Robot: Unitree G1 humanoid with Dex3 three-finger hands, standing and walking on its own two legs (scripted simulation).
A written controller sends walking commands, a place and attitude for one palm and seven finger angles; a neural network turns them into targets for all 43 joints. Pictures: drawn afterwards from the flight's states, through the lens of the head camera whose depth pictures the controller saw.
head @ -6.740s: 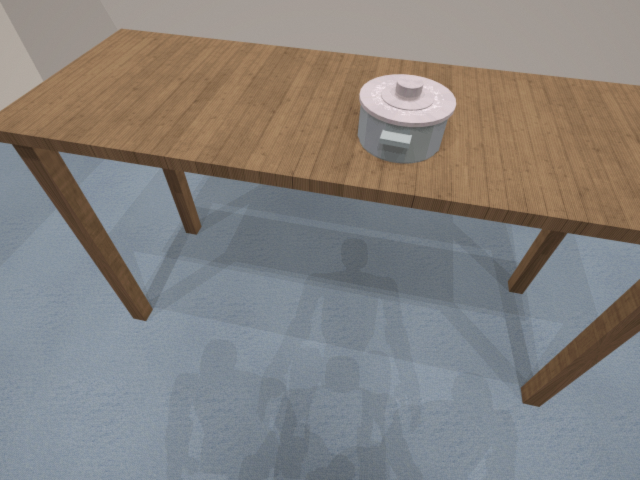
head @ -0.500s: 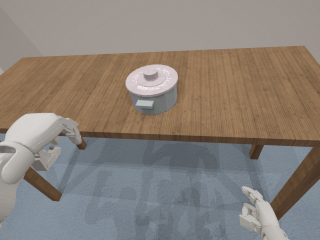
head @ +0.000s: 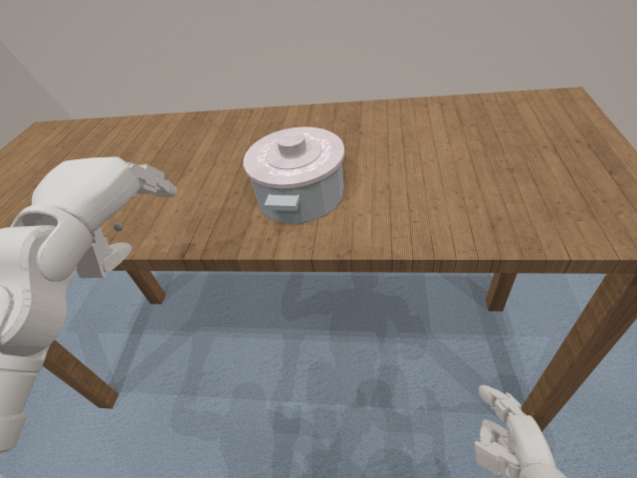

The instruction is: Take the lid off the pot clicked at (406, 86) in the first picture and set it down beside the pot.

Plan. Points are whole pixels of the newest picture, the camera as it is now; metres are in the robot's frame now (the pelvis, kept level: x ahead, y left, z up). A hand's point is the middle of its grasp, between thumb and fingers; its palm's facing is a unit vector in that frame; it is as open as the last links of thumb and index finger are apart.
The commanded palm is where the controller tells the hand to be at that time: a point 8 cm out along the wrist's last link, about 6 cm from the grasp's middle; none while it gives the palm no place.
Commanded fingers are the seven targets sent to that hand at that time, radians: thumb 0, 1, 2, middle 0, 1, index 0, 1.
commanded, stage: move the open hand above the knob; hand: left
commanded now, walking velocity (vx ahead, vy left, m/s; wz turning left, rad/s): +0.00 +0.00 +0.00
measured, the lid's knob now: (291, 143) +0.59 +0.11 +0.14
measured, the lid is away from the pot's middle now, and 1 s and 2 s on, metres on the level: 0.00 0.00 0.00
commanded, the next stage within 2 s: none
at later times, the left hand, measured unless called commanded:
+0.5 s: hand (191, 192) +0.39 +0.20 +0.20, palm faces -0.15 +0.01 -0.99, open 10.3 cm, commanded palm +0.37 +0.20 +0.27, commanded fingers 0.00 -0.40 1.62 -0.84 -0.08 -0.84 -0.08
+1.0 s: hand (234, 160) +0.46 +0.16 +0.20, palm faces -0.19 -0.03 -0.98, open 10.3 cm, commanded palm +0.45 +0.16 +0.27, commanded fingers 0.00 -0.40 1.62 -0.84 -0.08 -0.84 -0.08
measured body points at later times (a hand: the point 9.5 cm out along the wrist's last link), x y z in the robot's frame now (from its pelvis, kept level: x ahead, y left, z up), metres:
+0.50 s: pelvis +0.02 -0.01 +0.00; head +0.03 -0.07 +0.45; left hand +0.39 +0.19 +0.25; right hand +0.22 -0.25 -0.10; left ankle +0.04 +0.10 -0.74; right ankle +0.04 -0.11 -0.74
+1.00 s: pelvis +0.04 +0.00 +0.00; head +0.05 -0.05 +0.45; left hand +0.46 +0.16 +0.25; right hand +0.21 -0.23 -0.12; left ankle +0.04 +0.10 -0.74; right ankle +0.04 -0.11 -0.74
